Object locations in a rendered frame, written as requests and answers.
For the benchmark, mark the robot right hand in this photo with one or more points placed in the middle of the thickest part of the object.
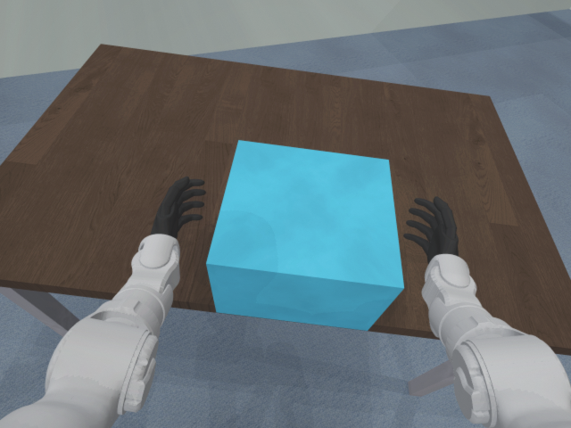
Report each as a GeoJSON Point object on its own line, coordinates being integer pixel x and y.
{"type": "Point", "coordinates": [441, 235]}

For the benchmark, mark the left robot forearm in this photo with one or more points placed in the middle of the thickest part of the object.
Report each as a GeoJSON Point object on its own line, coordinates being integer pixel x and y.
{"type": "Point", "coordinates": [146, 298]}

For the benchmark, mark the carton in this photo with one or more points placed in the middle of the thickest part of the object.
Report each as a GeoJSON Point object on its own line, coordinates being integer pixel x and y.
{"type": "Point", "coordinates": [306, 236]}

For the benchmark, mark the table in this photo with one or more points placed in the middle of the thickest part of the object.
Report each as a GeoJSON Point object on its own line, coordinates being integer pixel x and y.
{"type": "Point", "coordinates": [82, 188]}

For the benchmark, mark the robot left hand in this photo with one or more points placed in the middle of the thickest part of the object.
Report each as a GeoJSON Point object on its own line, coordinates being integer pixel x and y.
{"type": "Point", "coordinates": [169, 217]}

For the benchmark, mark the robot left upper arm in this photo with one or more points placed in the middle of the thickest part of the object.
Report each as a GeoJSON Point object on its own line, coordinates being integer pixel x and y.
{"type": "Point", "coordinates": [103, 370]}

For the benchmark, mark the right robot forearm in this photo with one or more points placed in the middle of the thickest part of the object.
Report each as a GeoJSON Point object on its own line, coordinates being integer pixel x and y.
{"type": "Point", "coordinates": [455, 313]}

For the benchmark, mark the robot right upper arm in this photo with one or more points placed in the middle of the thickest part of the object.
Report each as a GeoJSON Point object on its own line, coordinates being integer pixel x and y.
{"type": "Point", "coordinates": [510, 382]}

